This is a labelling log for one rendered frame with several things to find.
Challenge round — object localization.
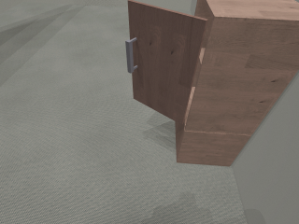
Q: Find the cupboard door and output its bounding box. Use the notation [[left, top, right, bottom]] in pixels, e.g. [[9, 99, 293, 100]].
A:
[[127, 0, 208, 125]]

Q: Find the handle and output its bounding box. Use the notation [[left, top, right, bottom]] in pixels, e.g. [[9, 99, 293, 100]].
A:
[[125, 37, 138, 74]]

